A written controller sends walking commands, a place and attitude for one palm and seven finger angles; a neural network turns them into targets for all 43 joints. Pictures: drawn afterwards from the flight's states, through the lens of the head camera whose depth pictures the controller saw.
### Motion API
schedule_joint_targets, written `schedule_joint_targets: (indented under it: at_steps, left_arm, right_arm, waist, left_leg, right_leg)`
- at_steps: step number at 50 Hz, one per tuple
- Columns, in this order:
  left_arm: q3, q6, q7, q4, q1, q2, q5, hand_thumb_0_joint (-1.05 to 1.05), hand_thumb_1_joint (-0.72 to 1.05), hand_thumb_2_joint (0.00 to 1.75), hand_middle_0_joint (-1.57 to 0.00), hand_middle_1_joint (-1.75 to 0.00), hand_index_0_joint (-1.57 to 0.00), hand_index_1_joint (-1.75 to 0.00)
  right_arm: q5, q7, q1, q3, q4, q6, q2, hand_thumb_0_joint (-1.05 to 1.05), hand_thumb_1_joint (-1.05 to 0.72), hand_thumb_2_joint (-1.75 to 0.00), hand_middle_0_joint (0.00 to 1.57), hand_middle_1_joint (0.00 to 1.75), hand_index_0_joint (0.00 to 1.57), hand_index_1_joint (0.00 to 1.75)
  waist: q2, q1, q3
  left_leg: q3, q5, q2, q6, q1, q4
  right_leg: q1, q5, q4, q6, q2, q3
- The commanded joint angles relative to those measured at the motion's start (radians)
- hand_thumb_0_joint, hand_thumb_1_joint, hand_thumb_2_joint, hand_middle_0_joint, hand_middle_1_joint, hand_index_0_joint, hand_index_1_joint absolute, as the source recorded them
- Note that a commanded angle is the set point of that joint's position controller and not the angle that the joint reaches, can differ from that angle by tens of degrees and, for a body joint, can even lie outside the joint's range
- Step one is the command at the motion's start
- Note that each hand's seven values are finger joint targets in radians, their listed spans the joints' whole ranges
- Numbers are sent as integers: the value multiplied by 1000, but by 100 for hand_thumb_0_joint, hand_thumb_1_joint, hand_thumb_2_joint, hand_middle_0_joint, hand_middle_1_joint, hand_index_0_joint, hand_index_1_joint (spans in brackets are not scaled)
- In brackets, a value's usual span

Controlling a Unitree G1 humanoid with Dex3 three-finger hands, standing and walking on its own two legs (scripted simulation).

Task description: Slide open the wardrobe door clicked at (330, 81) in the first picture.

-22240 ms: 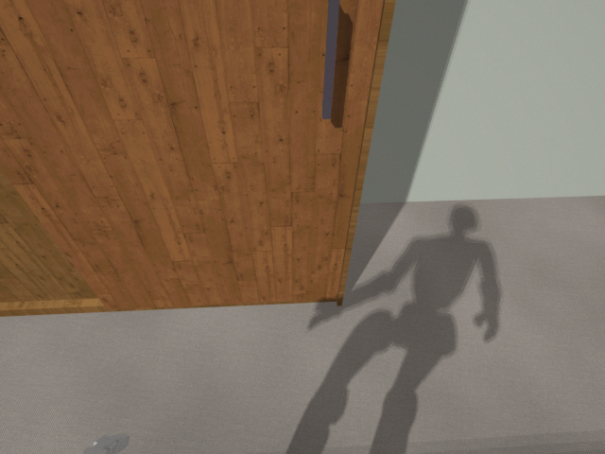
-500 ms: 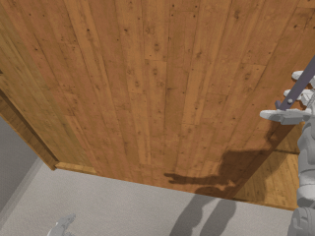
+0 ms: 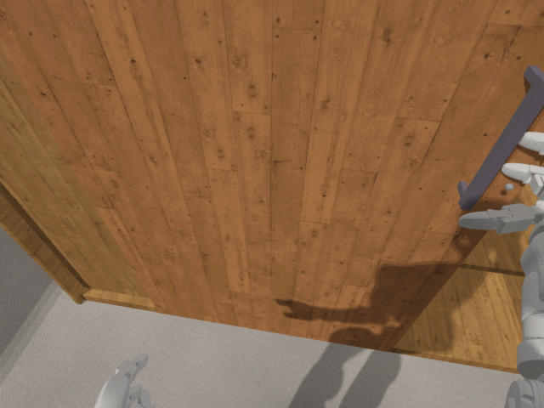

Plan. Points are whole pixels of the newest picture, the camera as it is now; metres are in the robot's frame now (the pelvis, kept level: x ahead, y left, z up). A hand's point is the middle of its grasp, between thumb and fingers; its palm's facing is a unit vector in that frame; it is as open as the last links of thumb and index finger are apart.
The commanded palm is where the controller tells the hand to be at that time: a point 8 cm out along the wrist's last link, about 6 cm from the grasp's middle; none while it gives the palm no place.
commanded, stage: slip the hand off the handle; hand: right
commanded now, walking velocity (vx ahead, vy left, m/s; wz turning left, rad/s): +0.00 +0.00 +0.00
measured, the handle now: (495, 146) +0.44 -0.28 +0.19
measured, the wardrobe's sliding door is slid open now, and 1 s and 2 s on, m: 0.48 0.48 0.48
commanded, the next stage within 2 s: draw the hand back to the body in 1.04 s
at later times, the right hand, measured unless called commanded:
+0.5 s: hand out of the picture +0.38 -0.34 +0.16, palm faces +0.40 +0.90 -0.18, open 14.7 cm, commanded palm +0.33 -0.36 +0.16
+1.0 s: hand out of the picture +0.28 -0.33 +0.15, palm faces +0.44 +0.88 -0.17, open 14.7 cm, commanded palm +0.24 -0.36 +0.16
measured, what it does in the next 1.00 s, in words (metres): stands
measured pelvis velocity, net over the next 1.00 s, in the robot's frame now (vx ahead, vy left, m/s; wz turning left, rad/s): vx -0.01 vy -0.01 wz -0.03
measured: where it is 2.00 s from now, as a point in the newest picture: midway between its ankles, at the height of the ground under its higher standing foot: outside the picture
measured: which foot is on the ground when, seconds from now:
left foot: down 0.00-1.00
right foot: down 0.00-1.00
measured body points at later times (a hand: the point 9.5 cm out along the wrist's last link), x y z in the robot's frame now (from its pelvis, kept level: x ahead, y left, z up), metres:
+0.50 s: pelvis -0.01 -0.01 +0.00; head +0.01 -0.02 +0.45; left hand +0.08 +0.26 -0.11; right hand +0.36 -0.38 +0.17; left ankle -0.03 +0.10 -0.73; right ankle +0.07 -0.07 -0.73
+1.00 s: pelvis -0.01 -0.01 +0.00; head -0.02 -0.01 +0.45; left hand +0.19 +0.21 -0.07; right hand +0.25 -0.37 +0.16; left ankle -0.03 +0.10 -0.73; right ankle +0.07 -0.07 -0.73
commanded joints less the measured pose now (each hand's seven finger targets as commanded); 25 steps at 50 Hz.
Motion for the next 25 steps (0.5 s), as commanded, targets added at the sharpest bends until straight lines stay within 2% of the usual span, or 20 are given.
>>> schedule_joint_targets:
  at_steps: [1,2,4,6,8,10,12,13,14,15,16,17,18,19,20,22,23,24,25]
  left_arm:
    - [58,-38,18,-110,-7,170,-10,0,90,90,-20,-30,-20,-30]
    - [57,-40,17,-110,-8,170,-11,0,90,90,-20,-30,-20,-30]
    - [60,-42,20,-103,5,176,-13,0,90,90,-20,-30,-20,-30]
    - [59,-46,21,-95,6,175,-15,0,90,90,-20,-30,-20,-30]
    - [57,-47,28,-86,11,183,-16,0,90,90,-20,-30,-20,-30]
    - [57,-50,28,-84,18,189,-13,0,90,90,-20,-30,-20,-30]
    - [55,-52,27,-78,23,190,-12,0,90,90,-20,-30,-20,-30]
    - [57,-51,29,-77,32,193,-12,0,90,90,-20,-30,-20,-30]
    - [54,-52,28,-79,33,196,-9,0,90,90,-20,-30,-20,-30]
    - [54,-53,28,-77,35,197,-9,0,90,90,-20,-30,-20,-30]
    - [52,-54,27,-77,39,195,-8,0,90,90,-20,-30,-20,-30]
    - [54,-55,26,-73,44,199,-7,0,90,90,-20,-30,-20,-30]
    - [57,-55,27,-81,49,200,-7,0,90,90,-20,-30,-20,-30]
    - [57,-57,22,-93,48,200,-8,0,90,90,-20,-30,-20,-30]
    - [57,-57,20,-96,43,196,-10,0,90,90,-20,-30,-20,-30]
    - [60,-55,17,-107,43,199,-12,0,90,90,-20,-30,-20,-30]
    - [61,-55,18,-111,44,197,-13,0,90,90,-20,-30,-20,-30]
    - [61,-54,16,-121,41,200,-14,0,90,90,-20,-30,-20,-30]
    - [60,-55,14,-132,27,196,-16,0,90,90,-20,-30,-20,-30]
  right_arm:
    - [1,26,-418,-58,-200,-67,-317,0,55,-20,25,115,25,115]
    - [5,36,-435,-38,-212,-74,-300,0,55,-20,25,115,25,115]
    - [16,52,-423,-49,-193,-84,-312,0,55,-20,25,115,25,115]
    - [25,66,-449,-28,-173,-87,-296,0,55,-20,25,115,25,115]
    - [30,71,-467,-57,-145,-96,-339,0,55,-20,25,115,25,115]
    - [23,78,-500,-60,-134,-103,-362,0,55,-20,25,115,25,115]
    - [20,84,-513,-66,-101,-111,-378,0,55,-20,25,115,25,115]
    - [21,84,-509,-92,-99,-124,-407,0,55,-20,25,115,25,115]
    - [17,86,-511,-100,-89,-128,-423,0,55,-20,25,115,25,115]
    - [13,91,-536,-97,-79,-136,-431,0,55,-20,25,115,25,115]
    - [13,97,-541,-76,-56,-140,-410,0,55,-20,25,115,25,115]
    - [14,100,-537,-102,-33,-144,-435,0,55,-20,25,115,25,115]
    - [23,105,-487,-118,-37,-153,-442,0,55,-20,25,115,25,115]
    - [25,114,-448,-108,-53,-152,-427,0,55,-20,25,115,25,115]
    - [33,122,-432,-96,-59,-149,-405,0,55,-20,25,115,25,115]
    - [47,132,-374,-110,-73,-140,-402,0,55,-20,25,115,25,115]
    - [59,134,-338,-130,-86,-140,-409,0,55,-20,25,115,25,115]
    - [62,135,-298,-160,-114,-135,-436,0,55,-20,25,115,25,115]
    - [66,135,-301,-139,-163,-132,-409,0,55,-20,25,115,25,115]
  waist:
    - [-77,9,-254]
    - [-90,14,-256]
    - [-78,17,-260]
    - [-94,24,-237]
    - [-76,25,-208]
    - [-87,25,-251]
    - [-101,26,-236]
    - [-83,22,-240]
    - [-96,17,-258]
    - [-105,27,-263]
    - [-111,29,-247]
    - [-101,26,-243]
    - [-79,12,-261]
    - [-112,0,-297]
    - [-108,4,-284]
    - [-89,-4,-277]
    - [-70,-16,-271]
    - [-80,-29,-280]
    - [-96,-24,-280]
  left_leg:
    - [-44,154,13,-4,-183,-97]
    - [-43,147,13,-4,-197,-97]
    - [-46,146,10,-3,-195,-103]
    - [-40,116,11,-3,-231,-100]
    - [-45,105,14,-2,-225,-110]
    - [-44,97,14,-2,-229,-99]
    - [-41,84,13,-2,-244,-94]
    - [-42,86,13,0,-229,-97]
    - [-46,83,11,-1,-225,-96]
    - [-41,76,10,-1,-239,-87]
    - [-39,64,10,0,-258,-83]
    - [-39,60,9,-1,-261,-82]
    - [-41,71,9,1,-228,-89]
    - [-41,75,6,2,-225,-80]
    - [-38,84,6,2,-235,-79]
    - [-36,85,4,-2,-231,-77]
    - [-38,99,3,2,-204,-83]
    - [-36,101,-1,1,-197,-79]
    - [-35,103,-1,-1,-204,-76]
  right_leg:
    - [373,102,-51,30,-50,163]
    - [387,90,-54,31,-51,174]
    - [389,85,-51,29,-51,178]
    - [387,29,-59,33,-53,195]
    - [355,-5,-64,29,-51,194]
    - [366,-10,-63,31,-49,201]
    - [357,-32,-65,33,-49,207]
    - [344,-32,-60,30,-49,207]
    - [343,-28,-60,29,-45,203]
    - [346,-36,-58,31,-47,207]
    - [344,-56,-61,33,-48,216]
    - [336,-65,-59,32,-48,217]
    - [328,-42,-51,27,-46,209]
    - [347,-25,-51,30,-45,206]
    - [351,-13,-48,30,-48,207]
    - [336,-12,-48,29,-51,204]
    - [320,6,-45,26,-51,199]
    - [320,17,-49,28,-50,198]
    - [331,21,-49,27,-49,196]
